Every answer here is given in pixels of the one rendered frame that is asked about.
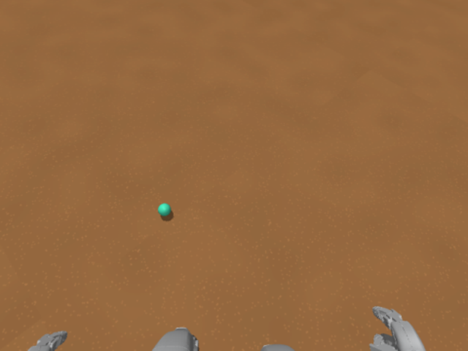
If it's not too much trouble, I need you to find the right robot hand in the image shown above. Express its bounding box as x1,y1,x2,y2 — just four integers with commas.
369,306,426,351

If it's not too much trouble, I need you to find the ball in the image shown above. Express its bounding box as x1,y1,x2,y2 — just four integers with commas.
158,203,171,216

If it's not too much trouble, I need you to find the left robot hand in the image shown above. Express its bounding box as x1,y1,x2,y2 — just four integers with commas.
28,331,67,351

